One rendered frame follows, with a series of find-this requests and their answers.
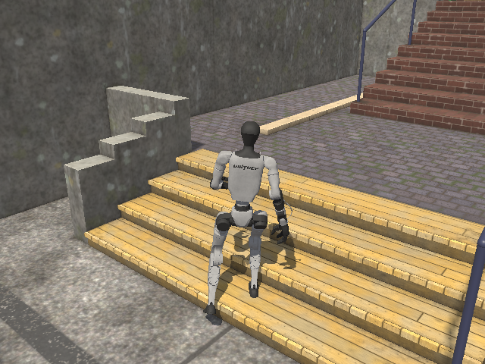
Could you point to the robot head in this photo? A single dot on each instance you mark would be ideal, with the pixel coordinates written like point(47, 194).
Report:
point(250, 131)

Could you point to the left robot foot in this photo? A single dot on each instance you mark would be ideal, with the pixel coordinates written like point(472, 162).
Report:
point(210, 309)

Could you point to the robot right hand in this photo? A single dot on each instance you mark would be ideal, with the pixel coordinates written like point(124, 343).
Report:
point(284, 233)

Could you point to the left robot upper arm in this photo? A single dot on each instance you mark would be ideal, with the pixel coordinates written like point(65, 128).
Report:
point(220, 165)

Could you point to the right robot forearm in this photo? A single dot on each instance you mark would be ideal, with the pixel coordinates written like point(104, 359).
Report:
point(280, 210)

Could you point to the right robot upper arm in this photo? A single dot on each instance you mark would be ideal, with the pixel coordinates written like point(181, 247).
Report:
point(273, 177)

